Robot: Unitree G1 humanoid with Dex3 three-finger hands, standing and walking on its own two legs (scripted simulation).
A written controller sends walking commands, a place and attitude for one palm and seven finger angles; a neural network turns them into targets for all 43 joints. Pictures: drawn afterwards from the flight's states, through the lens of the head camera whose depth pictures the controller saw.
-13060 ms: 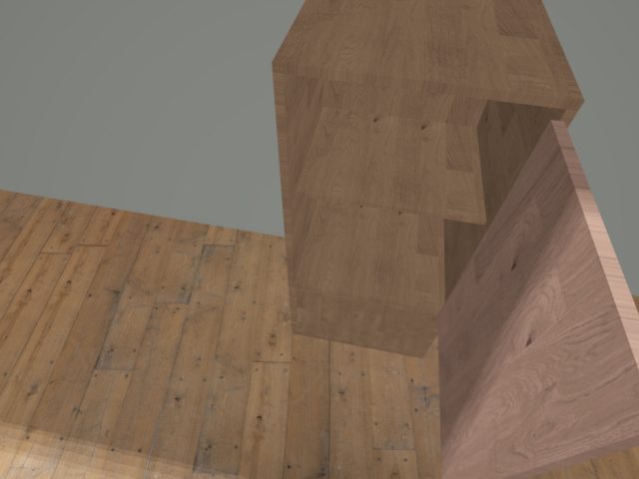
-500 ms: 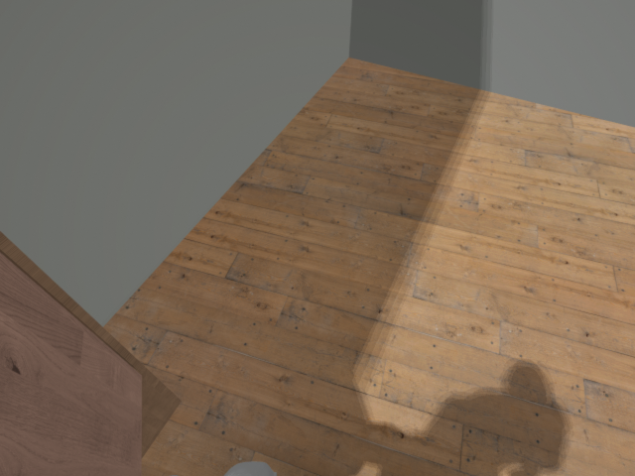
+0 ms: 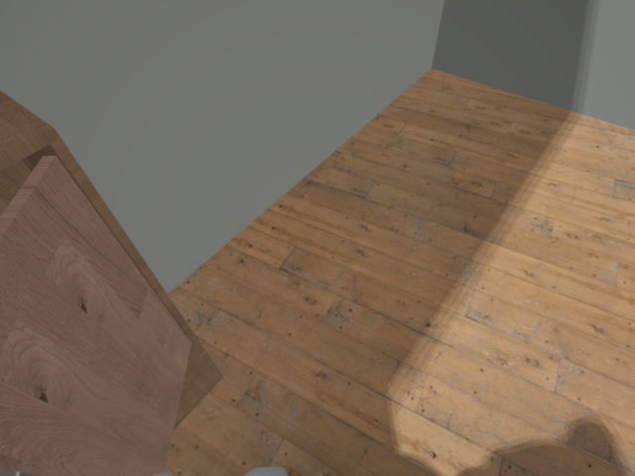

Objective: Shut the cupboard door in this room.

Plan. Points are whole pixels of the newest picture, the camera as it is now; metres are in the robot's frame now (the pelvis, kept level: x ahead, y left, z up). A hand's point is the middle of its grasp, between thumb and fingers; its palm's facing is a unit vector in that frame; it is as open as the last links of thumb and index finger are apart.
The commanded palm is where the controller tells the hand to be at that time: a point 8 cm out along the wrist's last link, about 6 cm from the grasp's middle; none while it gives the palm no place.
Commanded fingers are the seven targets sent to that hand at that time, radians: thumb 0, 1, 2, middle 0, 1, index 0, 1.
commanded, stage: turn or walk to find it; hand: left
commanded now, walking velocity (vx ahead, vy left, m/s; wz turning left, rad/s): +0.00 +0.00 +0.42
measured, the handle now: out of the picture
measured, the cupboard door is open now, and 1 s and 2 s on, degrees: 39 39 39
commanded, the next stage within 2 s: stand and wait in 0.96 s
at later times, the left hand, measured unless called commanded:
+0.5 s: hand out of the picture -0.02 +0.24 -0.16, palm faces +0.25 -0.94 -0.25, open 7.4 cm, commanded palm none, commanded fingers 0.00 0.90 0.90 -0.20 -0.30 -0.20 -0.30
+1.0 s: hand out of the picture -0.08 +0.18 -0.15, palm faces +0.46 -0.85 -0.23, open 7.4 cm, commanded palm none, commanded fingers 0.00 0.90 0.90 -0.20 -0.30 -0.20 -0.30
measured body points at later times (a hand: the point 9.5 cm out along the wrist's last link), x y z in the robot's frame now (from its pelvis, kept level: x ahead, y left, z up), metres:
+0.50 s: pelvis -0.03 +0.02 +0.01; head +0.00 +0.04 +0.46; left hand -0.03 +0.29 -0.14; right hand +0.11 -0.20 -0.13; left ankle -0.04 +0.13 -0.73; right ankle -0.01 -0.12 -0.67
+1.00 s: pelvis -0.05 -0.01 +0.01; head -0.01 +0.00 +0.46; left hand -0.11 +0.22 -0.14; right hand +0.13 -0.22 -0.14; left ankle -0.12 +0.10 -0.69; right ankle -0.01 -0.12 -0.73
